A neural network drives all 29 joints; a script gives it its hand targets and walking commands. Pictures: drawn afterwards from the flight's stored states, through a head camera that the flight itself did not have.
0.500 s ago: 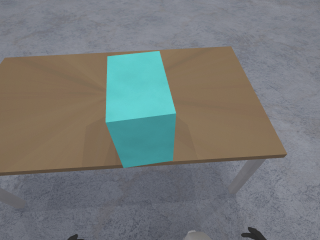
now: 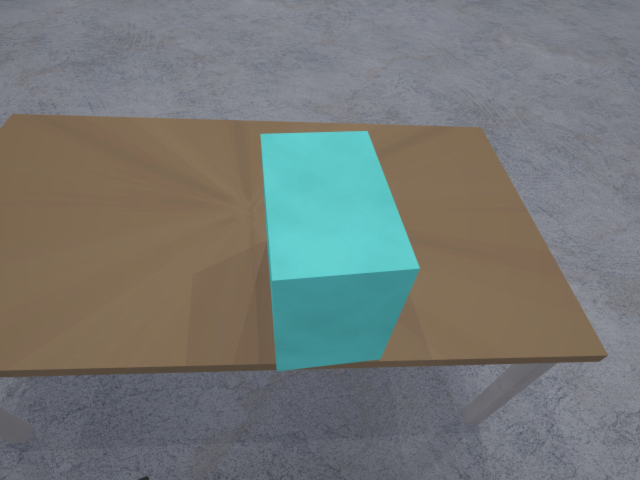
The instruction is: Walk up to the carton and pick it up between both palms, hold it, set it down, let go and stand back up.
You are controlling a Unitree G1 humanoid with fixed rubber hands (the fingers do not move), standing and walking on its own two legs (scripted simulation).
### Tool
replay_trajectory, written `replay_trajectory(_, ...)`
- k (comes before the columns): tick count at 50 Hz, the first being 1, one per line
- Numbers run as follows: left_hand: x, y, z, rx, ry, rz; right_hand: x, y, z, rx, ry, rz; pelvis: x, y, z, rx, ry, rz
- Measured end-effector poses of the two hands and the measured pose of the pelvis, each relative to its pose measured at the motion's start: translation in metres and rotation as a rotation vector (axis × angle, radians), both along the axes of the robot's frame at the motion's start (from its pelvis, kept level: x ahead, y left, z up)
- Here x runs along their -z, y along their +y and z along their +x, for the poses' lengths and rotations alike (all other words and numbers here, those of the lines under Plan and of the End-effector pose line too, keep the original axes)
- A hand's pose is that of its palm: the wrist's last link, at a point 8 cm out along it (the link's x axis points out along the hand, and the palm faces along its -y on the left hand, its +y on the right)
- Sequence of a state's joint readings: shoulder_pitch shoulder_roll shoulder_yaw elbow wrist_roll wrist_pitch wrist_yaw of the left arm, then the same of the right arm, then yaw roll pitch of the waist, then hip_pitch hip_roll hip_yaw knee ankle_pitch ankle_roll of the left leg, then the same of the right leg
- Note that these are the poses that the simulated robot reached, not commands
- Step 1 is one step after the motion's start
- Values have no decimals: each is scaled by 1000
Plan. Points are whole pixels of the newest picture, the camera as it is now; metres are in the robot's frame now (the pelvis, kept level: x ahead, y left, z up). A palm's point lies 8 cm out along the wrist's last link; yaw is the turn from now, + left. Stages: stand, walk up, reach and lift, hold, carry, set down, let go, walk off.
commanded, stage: walk up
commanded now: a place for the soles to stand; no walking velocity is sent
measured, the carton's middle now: (322, 250) +0.49 +0.00 -0.05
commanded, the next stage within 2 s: none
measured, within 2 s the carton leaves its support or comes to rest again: neither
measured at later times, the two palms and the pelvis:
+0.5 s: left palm out of the picture +0.07 +0.23 -0.10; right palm out of the picture +0.10 -0.26 -0.09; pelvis -0.01 -0.02 +0.02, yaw +6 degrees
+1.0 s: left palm out of the picture +0.02 +0.24 -0.12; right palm out of the picture +0.12 -0.26 -0.09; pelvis -0.01 -0.03 +0.01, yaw +12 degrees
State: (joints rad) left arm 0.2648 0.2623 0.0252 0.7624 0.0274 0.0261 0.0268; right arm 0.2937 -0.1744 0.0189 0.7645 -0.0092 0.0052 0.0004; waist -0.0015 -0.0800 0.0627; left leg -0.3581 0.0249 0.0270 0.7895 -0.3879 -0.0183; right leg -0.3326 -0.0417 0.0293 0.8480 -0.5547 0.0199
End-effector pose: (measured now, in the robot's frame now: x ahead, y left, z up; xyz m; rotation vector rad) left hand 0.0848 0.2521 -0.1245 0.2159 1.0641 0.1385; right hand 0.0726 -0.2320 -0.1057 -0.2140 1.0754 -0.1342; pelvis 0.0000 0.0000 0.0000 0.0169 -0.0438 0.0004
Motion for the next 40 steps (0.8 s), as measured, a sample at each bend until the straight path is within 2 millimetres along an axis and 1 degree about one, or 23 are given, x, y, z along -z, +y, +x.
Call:
replay_trajectory(3, -5, -10, 14, 10, -21, -34, -5, 5, 11, -27, -2, 2, -6, 2, 4, -23, 0, -26)
replay_trajectory(7, -14, -18, 23, 19, -32, -58, -16, 3, 32, -47, -47, -2, -14, 2, 6, -24, 15, -30)
replay_trajectory(11, -19, -19, 26, 16, -33, -46, -23, -7, 47, -69, -81, -22, -17, -2, 3, -38, 14, -30)
replay_trajectory(15, -24, -19, 21, -2, -33, -31, -25, -19, 51, -77, -97, -35, -18, -8, -1, -53, 9, -30)
replay_trajectory(18, -26, -19, 12, -21, -29, -24, -24, -25, 49, -84, -94, -37, -18, -13, -5, -67, 3, -31)
replay_trajectory(22, -27, -21, -3, -47, -14, -23, -20, -29, 40, -97, -73, -32, -18, -18, -10, -90, -4, -34)
replay_trajectory(28, -22, -23, -25, -76, 28, -32, -13, -28, 17, -110, -14, -28, -19, -20, -14, -118, -8, -39)
replay_trajectory(33, -15, -20, -37, -96, 59, -43, -12, -30, 0, -121, 44, -50, -18, -19, -16, -138, -5, -46)
replay_trajectory(37, -10, -16, -43, -108, 76, -47, -14, -33, -4, -134, 68, -72, -17, -20, -16, -154, 5, -54)
replay_trajectory(40, -7, -16, -49, -119, 84, -46, -17, -37, 2, -150, 75, -86, -17, -22, -15, -165, 13, -59)
